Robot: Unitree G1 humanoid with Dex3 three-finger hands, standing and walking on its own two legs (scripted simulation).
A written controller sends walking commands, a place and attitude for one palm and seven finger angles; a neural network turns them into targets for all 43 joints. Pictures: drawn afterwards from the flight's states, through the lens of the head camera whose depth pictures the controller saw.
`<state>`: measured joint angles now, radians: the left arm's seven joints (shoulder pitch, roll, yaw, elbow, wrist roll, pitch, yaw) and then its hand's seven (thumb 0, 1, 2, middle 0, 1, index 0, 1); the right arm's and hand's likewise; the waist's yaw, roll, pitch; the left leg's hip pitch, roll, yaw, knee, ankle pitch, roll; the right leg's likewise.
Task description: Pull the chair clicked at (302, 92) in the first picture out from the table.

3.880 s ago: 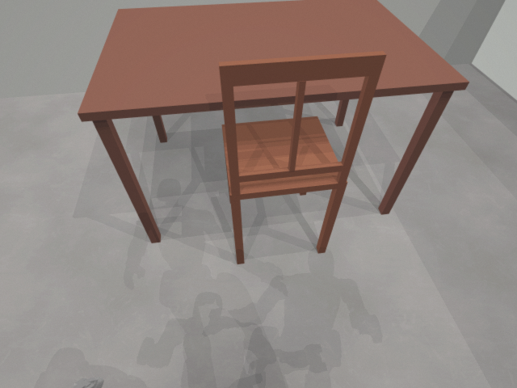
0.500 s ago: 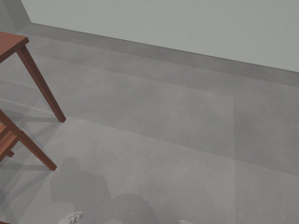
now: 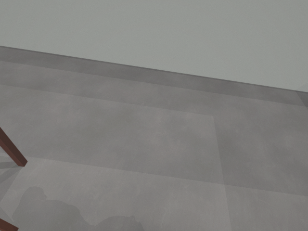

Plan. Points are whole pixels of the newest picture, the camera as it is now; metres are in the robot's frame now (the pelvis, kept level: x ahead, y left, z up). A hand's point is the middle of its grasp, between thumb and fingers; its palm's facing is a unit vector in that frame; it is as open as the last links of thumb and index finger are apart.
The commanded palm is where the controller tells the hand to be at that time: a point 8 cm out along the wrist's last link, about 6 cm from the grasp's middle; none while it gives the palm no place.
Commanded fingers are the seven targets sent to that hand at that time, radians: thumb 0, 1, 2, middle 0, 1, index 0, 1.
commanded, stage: walk to a spot facing it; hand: left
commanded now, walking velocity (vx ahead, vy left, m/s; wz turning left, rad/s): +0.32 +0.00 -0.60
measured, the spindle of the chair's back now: out of the picture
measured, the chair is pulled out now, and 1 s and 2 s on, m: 0.00 0.00 0.00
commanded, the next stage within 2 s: turn to face it in 0.32 s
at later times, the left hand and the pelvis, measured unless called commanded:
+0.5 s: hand (138, 164) +0.38 +0.07 -0.16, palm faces -0.29 -0.93 -0.20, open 7.4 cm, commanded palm none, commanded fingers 0.00 0.90 0.90 -0.20 -0.30 -0.20 -0.30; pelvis +0.18 -0.06 -0.02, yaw -14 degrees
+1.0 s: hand (108, 182) +0.31 +0.17 -0.18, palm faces +0.05 -0.98 -0.21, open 7.4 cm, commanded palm none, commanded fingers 0.00 0.90 0.90 -0.20 -0.30 -0.20 -0.30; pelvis +0.25 -0.04 +0.00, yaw -1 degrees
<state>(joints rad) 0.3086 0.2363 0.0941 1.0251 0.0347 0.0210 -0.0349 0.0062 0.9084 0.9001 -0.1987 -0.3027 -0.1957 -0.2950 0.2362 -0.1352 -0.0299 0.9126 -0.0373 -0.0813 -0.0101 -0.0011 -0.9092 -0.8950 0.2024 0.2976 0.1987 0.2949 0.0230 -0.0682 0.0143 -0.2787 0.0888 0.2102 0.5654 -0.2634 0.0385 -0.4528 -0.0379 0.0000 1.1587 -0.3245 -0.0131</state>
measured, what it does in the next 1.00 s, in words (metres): walks ahead: right foot, then left foot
